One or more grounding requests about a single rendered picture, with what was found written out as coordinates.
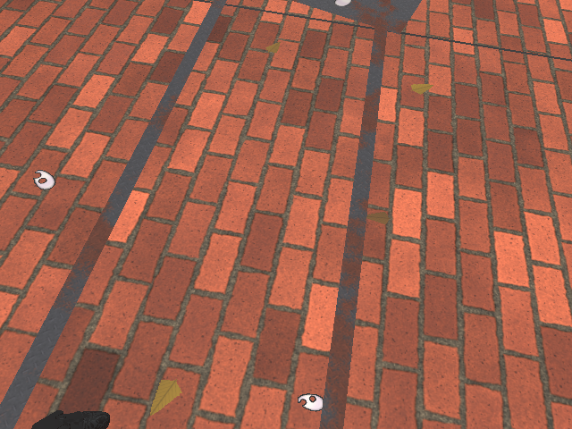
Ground left robot hand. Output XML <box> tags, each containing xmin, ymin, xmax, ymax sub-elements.
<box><xmin>31</xmin><ymin>410</ymin><xmax>110</xmax><ymax>429</ymax></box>

